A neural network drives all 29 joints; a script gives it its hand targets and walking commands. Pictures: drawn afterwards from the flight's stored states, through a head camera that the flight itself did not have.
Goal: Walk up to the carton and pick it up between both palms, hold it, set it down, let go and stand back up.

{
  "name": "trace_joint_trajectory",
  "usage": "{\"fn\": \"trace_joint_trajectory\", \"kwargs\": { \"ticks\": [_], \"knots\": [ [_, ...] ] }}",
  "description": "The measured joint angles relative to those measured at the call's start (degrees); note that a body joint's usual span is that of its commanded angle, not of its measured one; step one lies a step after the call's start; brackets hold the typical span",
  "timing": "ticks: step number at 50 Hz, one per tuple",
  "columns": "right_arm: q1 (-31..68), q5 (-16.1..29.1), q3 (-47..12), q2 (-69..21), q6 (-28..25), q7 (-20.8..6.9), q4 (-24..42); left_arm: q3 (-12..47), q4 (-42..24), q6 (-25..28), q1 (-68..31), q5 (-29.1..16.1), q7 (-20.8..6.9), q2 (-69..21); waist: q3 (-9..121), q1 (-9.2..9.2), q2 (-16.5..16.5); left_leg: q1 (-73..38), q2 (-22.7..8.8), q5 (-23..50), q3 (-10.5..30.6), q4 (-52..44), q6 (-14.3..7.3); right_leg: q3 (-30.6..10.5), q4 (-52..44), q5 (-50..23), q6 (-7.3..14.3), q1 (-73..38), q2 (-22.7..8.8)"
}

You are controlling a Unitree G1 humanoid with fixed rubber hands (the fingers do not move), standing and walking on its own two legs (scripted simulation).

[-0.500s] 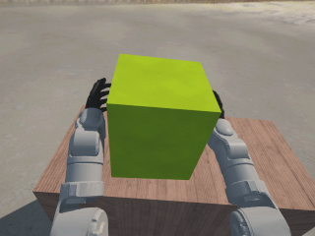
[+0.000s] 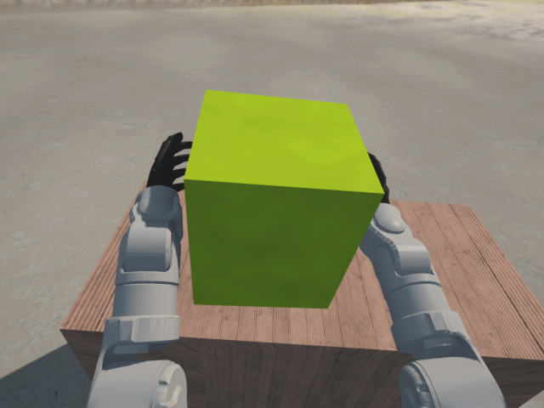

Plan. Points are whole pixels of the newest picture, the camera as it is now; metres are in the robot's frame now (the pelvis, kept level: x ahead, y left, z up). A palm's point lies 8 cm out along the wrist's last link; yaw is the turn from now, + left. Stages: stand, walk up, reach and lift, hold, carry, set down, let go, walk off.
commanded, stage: hold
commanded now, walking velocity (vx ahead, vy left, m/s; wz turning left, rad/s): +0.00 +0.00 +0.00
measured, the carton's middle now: (269, 204) +0.38 +0.00 +0.17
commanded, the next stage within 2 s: none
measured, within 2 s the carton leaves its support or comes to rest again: neither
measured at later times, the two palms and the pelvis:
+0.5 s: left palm (167, 188) +0.37 +0.14 +0.20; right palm (373, 203) +0.36 -0.16 +0.18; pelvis +0.01 +0.00 +0.00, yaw +0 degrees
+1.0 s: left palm (163, 191) +0.37 +0.15 +0.19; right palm (366, 204) +0.37 -0.15 +0.17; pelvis +0.00 +0.00 +0.00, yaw -1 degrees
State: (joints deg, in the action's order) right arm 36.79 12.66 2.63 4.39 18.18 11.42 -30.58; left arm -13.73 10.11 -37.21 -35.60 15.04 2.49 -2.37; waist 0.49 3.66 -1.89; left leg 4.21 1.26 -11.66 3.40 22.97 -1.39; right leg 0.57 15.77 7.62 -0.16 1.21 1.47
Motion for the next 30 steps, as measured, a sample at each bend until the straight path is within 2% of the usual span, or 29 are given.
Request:
{"fn": "trace_joint_trajectory", "kwargs": {
  "ticks": [5, 13, 20, 30],
  "knots": [
    [1.2, -1.5, 1.5, -0.6, 0.4, -1.0, -2.7, -1.8, 2.8, 0.0, -1.5, 0.9, -0.3, -0.7, 0.3, -0.41, -0.5, -0.6, 0.1, 0.5, -0.5, -1.1, -0.1, -0.4, 0.2, 0.1, 0.0, 0.2, -0.2],
    [1.2, -1.1, 0.8, -0.4, 0.3, -0.5, -2.7, -1.2, 2.8, 0.6, -0.7, 0.5, -0.3, -0.2, 0.0, -0.29, -0.7, 0.0, 0.0, 0.3, -0.4, -0.7, 0.0, -0.3, 0.1, 0.0, 0.1, 0.4, 0.0],
    [0.5, -0.6, 0.6, -0.3, -0.7, -0.4, -1.7, -0.2, 1.7, 0.4, -0.8, 0.0, 0.1, 0.2, 0.2, 0.06, -0.5, 0.5, 0.1, 0.2, -0.2, -0.5, -0.1, -0.1, 0.2, 0.2, 0.0, 0.8, -0.1],
    [-0.8, 1.0, -0.9, 0.5, 0.6, 0.1, 0.7, -0.2, -1.2, -0.2, 1.6, 0.4, 0.1, -0.8, -0.4, 0.50, -0.3, -1.3, -0.1, -0.6, -0.2, -0.3, -0.1, -0.1, -0.4, 0.5, 0.0, -1.3, 0.1]
  ]
}}
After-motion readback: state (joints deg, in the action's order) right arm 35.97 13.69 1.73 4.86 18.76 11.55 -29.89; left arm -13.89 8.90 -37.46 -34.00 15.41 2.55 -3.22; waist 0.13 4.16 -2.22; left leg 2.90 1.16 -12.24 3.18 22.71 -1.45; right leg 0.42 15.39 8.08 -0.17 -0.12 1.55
